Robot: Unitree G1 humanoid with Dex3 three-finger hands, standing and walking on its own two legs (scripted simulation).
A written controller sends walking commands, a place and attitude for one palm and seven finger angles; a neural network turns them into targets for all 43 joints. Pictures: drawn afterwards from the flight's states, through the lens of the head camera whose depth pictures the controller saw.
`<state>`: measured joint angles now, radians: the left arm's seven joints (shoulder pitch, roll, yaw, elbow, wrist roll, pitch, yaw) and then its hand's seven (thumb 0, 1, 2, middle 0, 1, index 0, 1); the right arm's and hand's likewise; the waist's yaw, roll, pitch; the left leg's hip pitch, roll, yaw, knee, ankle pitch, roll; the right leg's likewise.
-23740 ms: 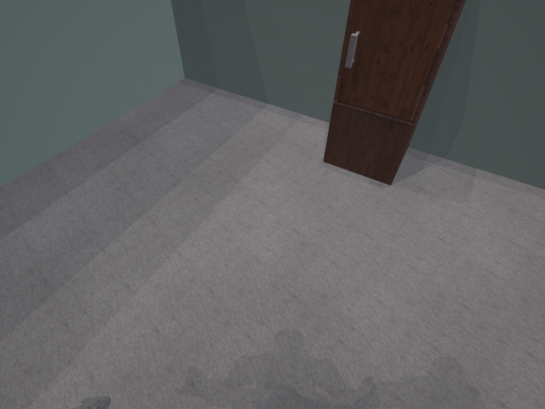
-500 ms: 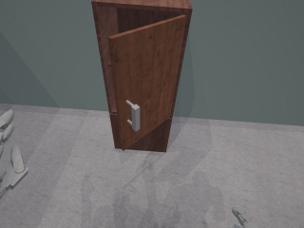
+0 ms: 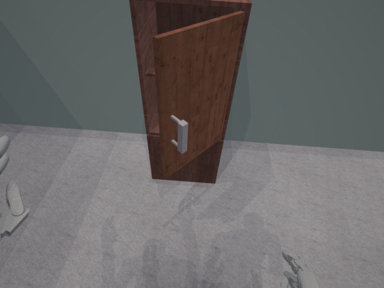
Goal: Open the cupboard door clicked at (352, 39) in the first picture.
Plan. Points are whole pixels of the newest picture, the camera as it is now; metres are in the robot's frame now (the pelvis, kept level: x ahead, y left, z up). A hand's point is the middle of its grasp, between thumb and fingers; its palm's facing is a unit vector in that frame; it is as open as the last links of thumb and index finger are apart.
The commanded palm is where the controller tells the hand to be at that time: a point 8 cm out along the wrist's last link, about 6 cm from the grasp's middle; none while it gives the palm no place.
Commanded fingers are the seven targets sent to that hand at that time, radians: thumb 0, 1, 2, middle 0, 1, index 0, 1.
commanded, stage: stop stepping back and stand still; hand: left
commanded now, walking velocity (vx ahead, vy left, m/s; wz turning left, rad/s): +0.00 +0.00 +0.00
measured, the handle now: (178, 134) +0.63 +0.08 -0.09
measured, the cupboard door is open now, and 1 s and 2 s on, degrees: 47 47 47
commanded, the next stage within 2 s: let the arm hang, fingers relaxed in 0.42 s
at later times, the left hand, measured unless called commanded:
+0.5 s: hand (18, 209) +0.19 +0.28 +0.15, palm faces +0.42 -0.79 -0.45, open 7.4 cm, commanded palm none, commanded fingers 0.00 0.90 0.90 -0.20 -0.30 -0.20 -0.30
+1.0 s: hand out of the picture +0.00 +0.18 -0.18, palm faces +0.02 -0.98 -0.21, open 7.2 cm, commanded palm none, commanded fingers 0.00 0.90 0.90 -0.20 -0.30 -0.20 -0.30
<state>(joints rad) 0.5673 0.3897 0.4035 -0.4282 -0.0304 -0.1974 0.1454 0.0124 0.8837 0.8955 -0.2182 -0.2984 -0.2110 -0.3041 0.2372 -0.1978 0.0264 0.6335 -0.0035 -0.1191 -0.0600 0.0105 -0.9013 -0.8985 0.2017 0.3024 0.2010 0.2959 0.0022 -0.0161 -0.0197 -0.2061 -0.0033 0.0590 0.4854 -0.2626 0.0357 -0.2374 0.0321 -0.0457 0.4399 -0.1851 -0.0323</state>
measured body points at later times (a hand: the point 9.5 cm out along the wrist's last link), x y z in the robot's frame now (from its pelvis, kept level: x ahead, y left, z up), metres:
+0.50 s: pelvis -0.01 +0.02 +0.00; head +0.00 +0.02 +0.45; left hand +0.16 +0.32 +0.17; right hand +0.15 -0.22 -0.08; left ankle +0.00 +0.09 -0.74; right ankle +0.03 -0.10 -0.74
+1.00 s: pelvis -0.01 -0.02 +0.00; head +0.01 +0.00 +0.45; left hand +0.00 +0.24 -0.16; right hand +0.01 -0.29 -0.14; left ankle +0.00 +0.09 -0.74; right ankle +0.03 -0.10 -0.74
